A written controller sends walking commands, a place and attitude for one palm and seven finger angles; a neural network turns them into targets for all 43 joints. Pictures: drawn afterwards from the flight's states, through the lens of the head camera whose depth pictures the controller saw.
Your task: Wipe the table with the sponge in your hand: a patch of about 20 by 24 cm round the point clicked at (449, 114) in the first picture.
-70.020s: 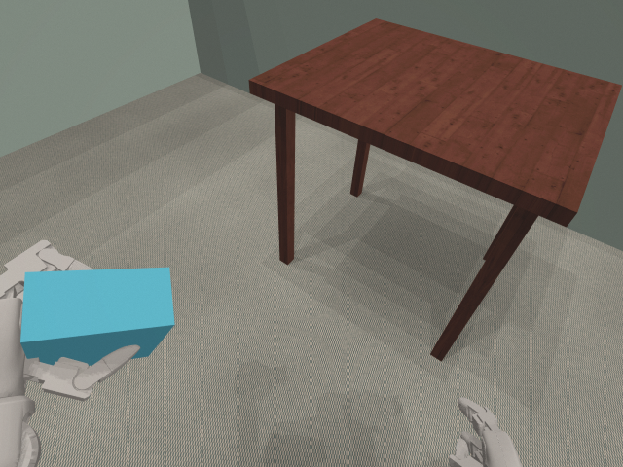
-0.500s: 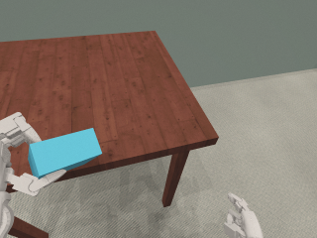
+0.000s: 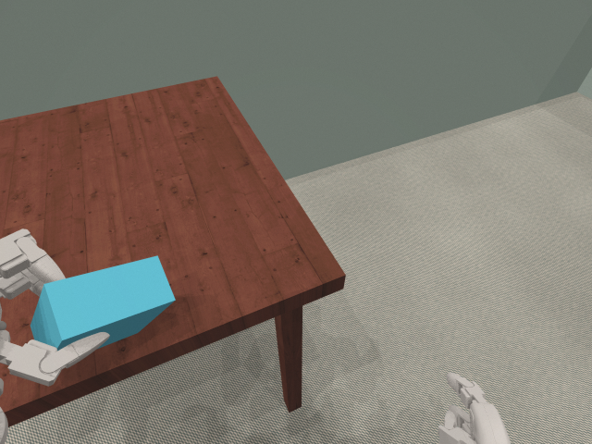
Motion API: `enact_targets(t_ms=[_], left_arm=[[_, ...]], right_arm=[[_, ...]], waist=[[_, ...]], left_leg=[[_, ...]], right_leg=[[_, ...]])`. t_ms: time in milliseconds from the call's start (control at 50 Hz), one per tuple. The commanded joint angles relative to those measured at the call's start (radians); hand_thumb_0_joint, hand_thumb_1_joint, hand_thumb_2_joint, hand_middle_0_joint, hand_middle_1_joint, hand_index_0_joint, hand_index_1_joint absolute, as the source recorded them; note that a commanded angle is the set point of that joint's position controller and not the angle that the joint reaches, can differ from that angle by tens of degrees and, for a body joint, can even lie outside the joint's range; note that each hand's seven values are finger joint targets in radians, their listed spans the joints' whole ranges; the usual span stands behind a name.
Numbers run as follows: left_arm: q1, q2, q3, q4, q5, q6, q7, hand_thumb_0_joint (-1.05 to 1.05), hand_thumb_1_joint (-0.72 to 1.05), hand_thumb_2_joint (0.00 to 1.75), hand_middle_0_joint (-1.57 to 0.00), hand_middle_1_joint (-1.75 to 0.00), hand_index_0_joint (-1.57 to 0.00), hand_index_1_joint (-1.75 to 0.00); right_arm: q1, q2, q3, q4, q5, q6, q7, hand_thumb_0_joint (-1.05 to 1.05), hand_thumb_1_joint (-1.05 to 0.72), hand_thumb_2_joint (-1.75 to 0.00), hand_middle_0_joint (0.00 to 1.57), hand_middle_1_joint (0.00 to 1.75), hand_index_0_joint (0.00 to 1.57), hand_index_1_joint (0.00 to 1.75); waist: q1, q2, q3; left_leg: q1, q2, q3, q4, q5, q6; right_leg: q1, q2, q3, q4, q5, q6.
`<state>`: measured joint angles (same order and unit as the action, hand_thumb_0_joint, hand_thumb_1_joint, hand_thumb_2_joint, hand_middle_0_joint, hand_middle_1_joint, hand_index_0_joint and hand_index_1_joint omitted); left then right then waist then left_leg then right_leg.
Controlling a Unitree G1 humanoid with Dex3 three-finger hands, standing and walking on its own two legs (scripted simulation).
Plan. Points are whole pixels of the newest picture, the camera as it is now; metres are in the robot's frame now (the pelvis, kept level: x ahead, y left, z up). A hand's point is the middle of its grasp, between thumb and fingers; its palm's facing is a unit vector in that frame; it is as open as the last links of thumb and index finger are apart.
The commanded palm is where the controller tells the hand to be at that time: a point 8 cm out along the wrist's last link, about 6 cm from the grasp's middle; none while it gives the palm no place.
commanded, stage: come to a stop and stand still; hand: left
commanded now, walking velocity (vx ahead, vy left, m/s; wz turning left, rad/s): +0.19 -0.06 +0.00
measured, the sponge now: (115, 308) +0.24 +0.22 +0.11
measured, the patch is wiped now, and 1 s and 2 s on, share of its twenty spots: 0.95 0.95 0.95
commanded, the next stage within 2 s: look again from close up in 1.24 s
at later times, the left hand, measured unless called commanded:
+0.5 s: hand (84, 262) +0.26 +0.24 +0.17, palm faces +0.35 -0.83 -0.43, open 9.0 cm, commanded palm +0.20 +0.28 +0.19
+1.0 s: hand (16, 275) +0.24 +0.30 +0.17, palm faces +0.35 -0.86 -0.36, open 9.0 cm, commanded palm +0.19 +0.34 +0.19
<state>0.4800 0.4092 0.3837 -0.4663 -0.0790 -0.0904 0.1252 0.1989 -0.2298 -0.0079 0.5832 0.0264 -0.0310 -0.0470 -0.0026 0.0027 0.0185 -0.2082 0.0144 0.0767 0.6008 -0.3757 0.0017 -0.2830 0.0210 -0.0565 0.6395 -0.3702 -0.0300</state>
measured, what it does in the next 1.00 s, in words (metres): steps on the spot: left foot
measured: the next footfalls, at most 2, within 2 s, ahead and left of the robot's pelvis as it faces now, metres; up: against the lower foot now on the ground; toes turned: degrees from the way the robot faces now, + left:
left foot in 0.32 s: +0.13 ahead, +0.13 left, +0.00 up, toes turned +0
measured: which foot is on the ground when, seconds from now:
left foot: down 0.00-0.02, up 0.04-0.30, down 0.32-1.00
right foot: down 0.00-1.00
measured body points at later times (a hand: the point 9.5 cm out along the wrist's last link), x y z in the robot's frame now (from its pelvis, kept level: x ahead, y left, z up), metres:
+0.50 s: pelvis +0.04 +0.00 +0.01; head +0.07 -0.01 +0.46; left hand +0.24 +0.28 +0.19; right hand +0.24 -0.23 -0.07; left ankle +0.09 +0.13 -0.72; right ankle +0.00 -0.07 -0.72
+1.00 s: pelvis +0.02 +0.06 +0.02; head +0.04 +0.07 +0.47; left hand +0.22 +0.35 +0.19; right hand +0.21 -0.16 -0.06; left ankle +0.08 +0.13 -0.72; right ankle +0.00 -0.07 -0.72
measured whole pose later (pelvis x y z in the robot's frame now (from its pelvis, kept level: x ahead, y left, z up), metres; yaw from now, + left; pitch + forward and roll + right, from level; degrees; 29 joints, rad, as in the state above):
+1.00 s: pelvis +0.02 +0.06 +0.02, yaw -1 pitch -1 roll -2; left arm 0.45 0.36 0.31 -0.49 -0.06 -0.10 0.12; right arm 0.16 -0.20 0.03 0.59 0.00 -0.07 -0.06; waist 0.03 0.01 0.06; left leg -0.25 -0.02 0.08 0.39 -0.12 0.07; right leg -0.10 -0.01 -0.03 0.34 -0.22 0.02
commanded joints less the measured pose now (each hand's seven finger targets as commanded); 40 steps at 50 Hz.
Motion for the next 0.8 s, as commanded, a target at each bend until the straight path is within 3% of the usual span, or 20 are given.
enact_targets(t_ms=[0,20,40,60,100,140,160,180,240,280,320,360,380,440,520,560,580,660,680,780], left_arm=[[-0.137,0.144,0.057,-0.218,0.001,-0.052,0.011,0.00,0.10,1.30,-1.20,-1.60,-1.20,-1.60],[-0.165,0.145,0.065,-0.227,-0.010,-0.065,0.012,0.00,0.10,1.30,-1.20,-1.60,-1.20,-1.60],[-0.130,0.129,0.055,-0.213,-0.013,-0.071,0.012,0.00,0.10,1.30,-1.20,-1.60,-1.20,-1.60],[-0.099,0.169,0.095,-0.221,-0.008,-0.074,0.018,0.00,0.10,1.30,-1.20,-1.60,-1.20,-1.60],[-0.074,0.154,0.096,-0.239,0.001,-0.100,0.024,0.00,0.10,1.30,-1.20,-1.60,-1.20,-1.60],[-0.076,0.163,0.117,-0.235,0.004,-0.125,0.034,0.00,0.10,1.30,-1.20,-1.60,-1.20,-1.60],[-0.096,0.178,0.128,-0.243,0.007,-0.126,0.038,0.00,0.10,1.30,-1.20,-1.60,-1.20,-1.60],[-0.083,0.144,0.110,-0.218,0.003,-0.129,0.032,0.00,0.10,1.30,-1.20,-1.60,-1.20,-1.60],[-0.054,0.120,0.104,-0.184,-0.007,-0.118,0.020,0.00,0.10,1.30,-1.20,-1.60,-1.20,-1.60],[-0.016,0.092,0.081,-0.173,-0.010,-0.098,0.010,0.00,0.10,1.30,-1.20,-1.60,-1.20,-1.60],[-0.029,0.107,0.077,-0.191,-0.013,-0.097,-0.006,0.00,0.10,1.30,-1.20,-1.60,-1.20,-1.60],[-0.033,0.144,0.117,-0.175,0.000,-0.074,-0.002,0.00,0.10,1.30,-1.20,-1.60,-1.20,-1.60],[-0.061,0.118,0.081,-0.225,0.005,-0.075,-0.005,0.00,0.10,1.30,-1.20,-1.60,-1.20,-1.60],[-0.044,0.145,0.107,-0.259,0.004,-0.078,0.002,0.00,0.10,1.30,-1.20,-1.60,-1.20,-1.60],[-0.028,0.141,0.097,-0.301,-0.003,-0.082,0.004,0.00,0.10,1.30,-1.20,-1.60,-1.20,-1.60],[-0.005,0.148,0.102,-0.279,-0.003,-0.073,0.010,0.00,0.10,1.30,-1.20,-1.60,-1.20,-1.60],[-0.012,0.117,0.073,-0.271,-0.006,-0.073,0.006,0.00,0.10,1.30,-1.20,-1.60,-1.20,-1.60],[-0.031,0.136,0.080,-0.223,-0.005,-0.065,0.010,0.00,0.10,1.30,-1.20,-1.60,-1.20,-1.60],[-0.053,0.098,0.042,-0.218,-0.005,-0.065,0.006,0.00,0.10,1.30,-1.20,-1.60,-1.20,-1.60],[-0.125,0.099,0.023,-0.222,0.005,-0.063,0.009,0.00,0.10,1.30,-1.20,-1.60,-1.20,-1.60]], right_arm=[[-0.121,-0.108,-0.032,-0.168,0.004,-0.060,0.000,0.00,-0.90,-0.90,0.20,0.30,0.20,0.30],[-0.124,-0.105,-0.033,-0.170,0.007,-0.072,0.004,0.00,-0.90,-0.90,0.20,0.30,0.20,0.30],[-0.109,-0.116,-0.046,-0.158,0.012,-0.072,0.004,0.00,-0.90,-0.90,0.20,0.30,0.20,0.30],[-0.116,-0.121,-0.044,-0.147,0.011,-0.062,0.008,0.00,-0.90,-0.90,0.20,0.30,0.20,0.30],[-0.129,-0.086,-0.017,-0.131,0.000,-0.047,0.013,0.00,-0.90,-0.90,0.20,0.30,0.20,0.30],[-0.131,-0.071,-0.010,-0.127,-0.009,-0.046,0.012,0.00,-0.90,-0.90,0.20,0.30,0.20,0.30],[-0.155,-0.074,-0.012,-0.127,-0.012,-0.048,0.008,0.00,-0.90,-0.90,0.20,0.30,0.20,0.30],[-0.149,-0.064,-0.012,-0.128,-0.012,-0.051,0.006,0.00,-0.90,-0.90,0.20,0.30,0.20,0.30],[-0.141,-0.084,-0.031,-0.137,-0.007,-0.062,0.001,0.00,-0.90,-0.90,0.20,0.30,0.20,0.30],[-0.143,-0.100,-0.045,-0.151,0.003,-0.057,-0.001,0.00,-0.90,-0.90,0.20,0.30,0.20,0.30],[-0.147,-0.124,-0.049,-0.176,0.022,-0.039,-0.001,0.00,-0.90,-0.90,0.20,0.30,0.20,0.30],[-0.177,-0.111,-0.044,-0.166,0.013,-0.037,-0.006,0.00,-0.90,-0.90,0.20,0.30,0.20,0.30],[-0.163,-0.100,-0.037,-0.168,0.011,-0.035,-0.004,0.00,-0.90,-0.90,0.20,0.30,0.20,0.30],[-0.162,-0.099,-0.038,-0.175,0.011,-0.044,-0.004,0.00,-0.90,-0.90,0.20,0.30,0.20,0.30],[-0.163,-0.096,-0.035,-0.176,0.004,-0.053,-0.011,0.00,-0.90,-0.90,0.20,0.30,0.20,0.30],[-0.169,-0.097,-0.032,-0.170,0.003,-0.055,-0.014,0.00,-0.90,-0.90,0.20,0.30,0.20,0.30],[-0.159,-0.091,-0.029,-0.171,-0.001,-0.055,-0.014,0.00,-0.90,-0.90,0.20,0.30,0.20,0.30],[-0.176,-0.098,-0.024,-0.162,-0.006,-0.066,-0.021,0.00,-0.90,-0.90,0.20,0.30,0.20,0.30],[-0.165,-0.096,-0.021,-0.164,-0.009,-0.064,-0.020,0.00,-0.90,-0.90,0.20,0.30,0.20,0.30],[-0.171,-0.105,-0.017,-0.161,-0.015,-0.074,-0.023,0.00,-0.90,-0.90,0.20,0.30,0.20,0.30]], waist=[[0.008,-0.250,-0.154],[0.014,-0.231,-0.139],[0.008,-0.172,-0.077],[0.013,-0.040,-0.052],[0.006,0.067,-0.042],[0.008,0.064,-0.088],[0.013,0.032,-0.092],[0.017,-0.015,-0.103],[0.016,-0.059,-0.129],[0.017,-0.061,-0.161],[0.017,-0.050,-0.120],[0.030,-0.030,-0.100],[0.020,-0.017,-0.113],[0.026,-0.043,-0.147],[0.029,0.063,-0.174],[0.028,0.080,-0.168],[0.024,0.075,-0.161],[0.021,0.064,-0.107],[0.016,0.052,-0.090],[0.016,0.060,-0.076]], left_leg=[[-0.281,-0.005,0.013,0.374,0.094,0.030],[-0.342,-0.007,-0.050,0.476,-0.133,0.010],[-0.383,0.021,-0.100,0.562,-0.121,0.003],[-0.407,0.049,-0.119,0.560,-0.122,0.000],[-0.402,0.064,-0.101,0.469,-0.059,0.000],[-0.314,0.048,-0.058,0.308,0.018,0.003],[-0.254,0.043,-0.049,0.210,0.048,0.006],[-0.197,0.018,-0.021,0.143,0.102,0.012],[-0.005,-0.009,-0.014,-0.076,0.324,0.034],[0.177,0.083,-0.092,-0.082,0.652,0.081],[0.188,0.117,-0.109,-0.082,0.695,0.093],[0.156,0.108,-0.084,-0.050,0.688,0.081],[0.139,0.093,-0.071,-0.037,0.678,0.075],[0.102,0.074,-0.063,-0.042,0.617,0.053],[0.149,0.106,-0.102,-0.121,0.584,0.050],[0.144,0.105,-0.111,-0.141,0.520,0.043],[0.132,0.108,-0.114,-0.157,0.452,0.042],[0.107,0.091,-0.128,-0.204,0.243,0.031],[0.092,0.094,-0.131,-0.216,0.202,0.033],[0.094,0.095,-0.158,-0.263,0.127,0.032]], right_leg=[[0.336,-0.251,0.407,-0.338,0.349,-0.150],[0.303,-0.347,0.486,-0.375,0.301,-0.211],[0.258,-0.349,0.503,-0.390,0.325,-0.223],[0.228,-0.356,0.473,-0.370,0.363,-0.232],[0.251,-0.330,0.355,-0.319,0.622,-0.210],[0.271,-0.285,0.234,-0.286,0.760,-0.165],[0.261,-0.277,0.204,-0.275,0.773,-0.145],[0.269,-0.247,0.166,-0.264,0.788,-0.117],[0.267,-0.197,0.101,-0.192,0.822,-0.001],[0.144,-0.141,0.056,-0.099,0.711,0.077],[0.077,-0.119,0.072,-0.122,0.582,0.116],[0.082,-0.115,0.095,-0.202,0.619,0.103],[0.125,-0.116,0.091,-0.212,0.686,0.090],[0.189,-0.132,0.099,-0.235,0.749,0.069],[0.144,-0.106,0.093,-0.264,0.502,0.040],[0.132,-0.102,0.107,-0.294,0.432,0.031],[0.129,-0.099,0.098,-0.306,0.388,0.027],[0.081,-0.102,0.124,-0.369,0.262,0.012],[0.077,-0.098,0.112,-0.381,0.225,0.012],[0.063,-0.082,0.102,-0.397,0.141,0.007]])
